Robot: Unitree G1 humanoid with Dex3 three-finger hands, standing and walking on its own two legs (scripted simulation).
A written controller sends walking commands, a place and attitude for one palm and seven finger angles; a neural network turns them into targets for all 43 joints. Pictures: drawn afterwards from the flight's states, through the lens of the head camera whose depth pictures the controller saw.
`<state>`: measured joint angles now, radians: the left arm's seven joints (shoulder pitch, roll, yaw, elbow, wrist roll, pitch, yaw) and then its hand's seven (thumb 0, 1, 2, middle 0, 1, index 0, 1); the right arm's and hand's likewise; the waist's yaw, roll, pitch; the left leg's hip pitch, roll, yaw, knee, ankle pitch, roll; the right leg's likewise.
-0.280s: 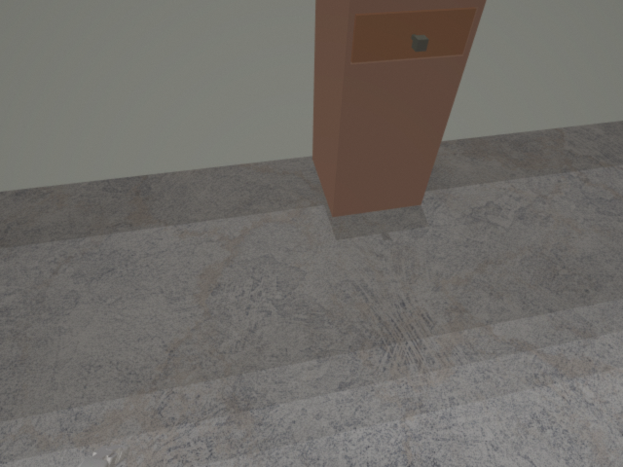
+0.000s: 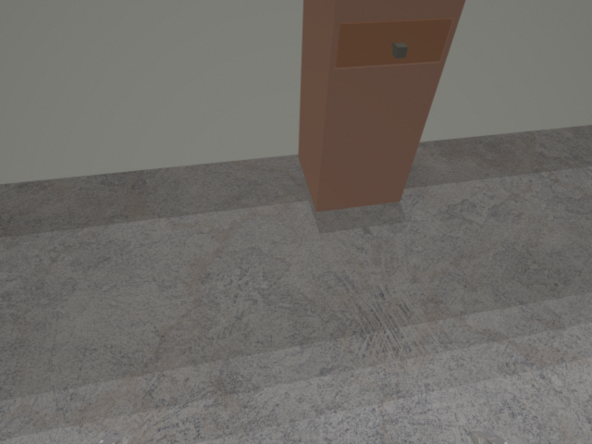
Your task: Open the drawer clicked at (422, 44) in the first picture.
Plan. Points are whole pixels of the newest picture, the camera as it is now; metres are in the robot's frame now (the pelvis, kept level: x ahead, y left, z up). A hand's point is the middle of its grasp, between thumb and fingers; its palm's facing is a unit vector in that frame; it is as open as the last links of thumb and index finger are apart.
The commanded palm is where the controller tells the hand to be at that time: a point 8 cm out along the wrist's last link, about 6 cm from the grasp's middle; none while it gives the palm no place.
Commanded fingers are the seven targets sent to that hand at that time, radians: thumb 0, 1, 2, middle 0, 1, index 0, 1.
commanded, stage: stand and wait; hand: left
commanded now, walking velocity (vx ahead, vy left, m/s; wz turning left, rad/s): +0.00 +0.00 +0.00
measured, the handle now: (397, 48) +1.30 -0.26 +0.01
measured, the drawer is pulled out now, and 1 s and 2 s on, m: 0.00 0.00 0.00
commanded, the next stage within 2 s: look at it before walking up in 0.54 s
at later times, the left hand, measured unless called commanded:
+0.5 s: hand out of the picture +0.05 +0.24 -0.15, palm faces -0.03 -0.94 -0.34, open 7.4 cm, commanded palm none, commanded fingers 0.00 0.90 0.90 -0.20 -0.30 -0.20 -0.30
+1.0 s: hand out of the picture +0.05 +0.23 -0.15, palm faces -0.03 -0.95 -0.32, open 7.4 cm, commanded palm none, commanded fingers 0.00 0.90 0.90 -0.20 -0.30 -0.20 -0.30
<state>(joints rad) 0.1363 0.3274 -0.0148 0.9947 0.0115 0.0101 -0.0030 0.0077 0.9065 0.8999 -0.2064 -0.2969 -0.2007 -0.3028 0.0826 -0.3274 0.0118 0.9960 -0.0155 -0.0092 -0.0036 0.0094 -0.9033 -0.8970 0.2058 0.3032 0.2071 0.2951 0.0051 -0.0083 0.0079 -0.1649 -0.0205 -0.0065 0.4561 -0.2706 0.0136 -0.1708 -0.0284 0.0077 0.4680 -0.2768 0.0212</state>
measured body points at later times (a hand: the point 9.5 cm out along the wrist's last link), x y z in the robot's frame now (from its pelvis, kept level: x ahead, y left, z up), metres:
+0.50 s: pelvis -0.02 -0.01 +0.00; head -0.02 -0.01 +0.45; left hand +0.06 +0.29 -0.13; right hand +0.06 -0.31 -0.13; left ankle -0.02 +0.11 -0.74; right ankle -0.02 -0.13 -0.74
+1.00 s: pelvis -0.02 -0.01 +0.01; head -0.02 -0.01 +0.46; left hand +0.05 +0.28 -0.13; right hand +0.05 -0.31 -0.13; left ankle -0.02 +0.11 -0.74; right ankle -0.02 -0.13 -0.74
